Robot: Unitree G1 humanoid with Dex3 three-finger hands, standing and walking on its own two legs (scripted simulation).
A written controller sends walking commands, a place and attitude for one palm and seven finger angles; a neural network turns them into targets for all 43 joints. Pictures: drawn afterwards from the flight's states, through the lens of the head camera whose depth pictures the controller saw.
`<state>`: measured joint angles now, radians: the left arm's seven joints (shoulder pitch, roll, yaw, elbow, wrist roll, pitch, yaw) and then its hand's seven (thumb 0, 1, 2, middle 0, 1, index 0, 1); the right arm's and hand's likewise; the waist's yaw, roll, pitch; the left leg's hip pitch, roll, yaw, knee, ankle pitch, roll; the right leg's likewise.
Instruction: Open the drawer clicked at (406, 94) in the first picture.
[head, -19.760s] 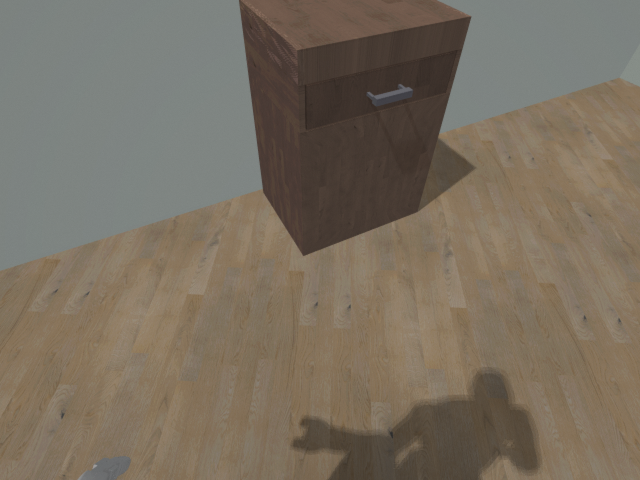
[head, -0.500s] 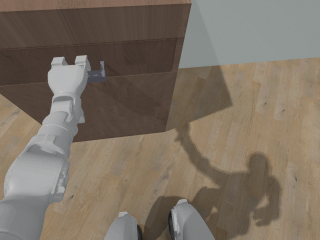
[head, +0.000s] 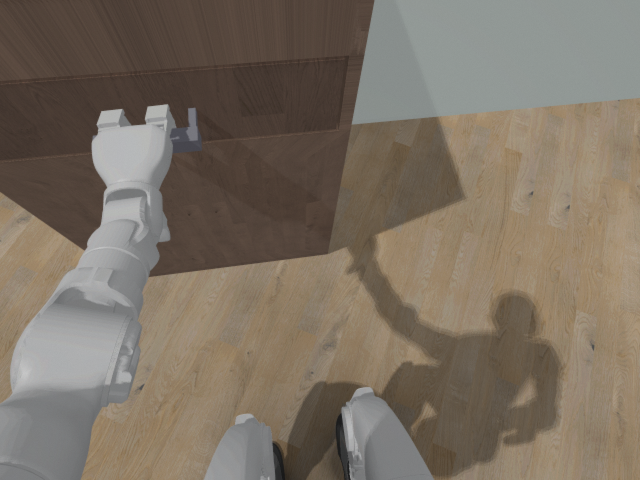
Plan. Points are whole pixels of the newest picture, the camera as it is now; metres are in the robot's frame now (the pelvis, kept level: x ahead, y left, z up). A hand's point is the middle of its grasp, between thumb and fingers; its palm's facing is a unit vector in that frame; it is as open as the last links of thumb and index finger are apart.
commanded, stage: lower the fingers behind the handle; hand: left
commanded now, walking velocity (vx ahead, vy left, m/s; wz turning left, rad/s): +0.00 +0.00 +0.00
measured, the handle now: (149, 131) +0.58 +0.17 -0.01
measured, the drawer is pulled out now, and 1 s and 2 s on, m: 0.00 0.00 0.11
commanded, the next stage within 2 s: close the thumb around the handle in 0.20 s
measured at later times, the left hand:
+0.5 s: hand (149, 176) +0.52 +0.18 -0.03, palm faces -0.04 +0.00 -1.00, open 12.8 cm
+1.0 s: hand (147, 175) +0.52 +0.18 -0.03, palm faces -0.04 -0.01 -1.00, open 5.9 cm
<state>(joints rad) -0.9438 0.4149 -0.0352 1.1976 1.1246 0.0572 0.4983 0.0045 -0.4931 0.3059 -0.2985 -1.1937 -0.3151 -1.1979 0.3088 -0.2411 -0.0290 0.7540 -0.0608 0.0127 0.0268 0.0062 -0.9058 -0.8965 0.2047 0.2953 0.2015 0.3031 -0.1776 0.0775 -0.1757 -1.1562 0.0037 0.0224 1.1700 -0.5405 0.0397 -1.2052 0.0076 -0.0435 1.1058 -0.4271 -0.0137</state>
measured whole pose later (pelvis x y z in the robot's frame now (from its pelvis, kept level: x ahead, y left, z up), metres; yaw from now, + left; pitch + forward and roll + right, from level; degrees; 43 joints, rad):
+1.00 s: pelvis +0.00 +0.00 +0.00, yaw +0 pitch +31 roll -2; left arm -0.93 0.44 -0.03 1.17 1.13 0.02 0.49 0.00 0.69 0.80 -0.34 -1.33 -0.37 -1.32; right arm 0.32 -0.25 -0.04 0.75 -0.06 0.01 0.02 0.01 -0.91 -0.90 0.20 0.30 0.20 0.30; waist -0.17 0.08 -0.18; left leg -1.17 0.00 0.02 1.18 -0.55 0.04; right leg -1.22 0.01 -0.04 1.12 -0.43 -0.01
